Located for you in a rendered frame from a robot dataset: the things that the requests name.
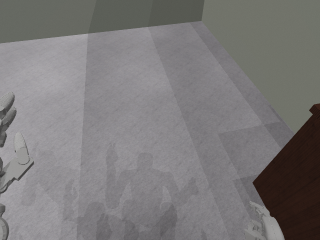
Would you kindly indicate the right robot hand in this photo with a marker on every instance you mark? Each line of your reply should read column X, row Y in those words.
column 268, row 229

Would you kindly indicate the left robot hand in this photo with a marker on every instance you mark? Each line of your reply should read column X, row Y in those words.
column 16, row 167

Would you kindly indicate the counter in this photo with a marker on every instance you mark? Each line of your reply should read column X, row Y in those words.
column 290, row 184

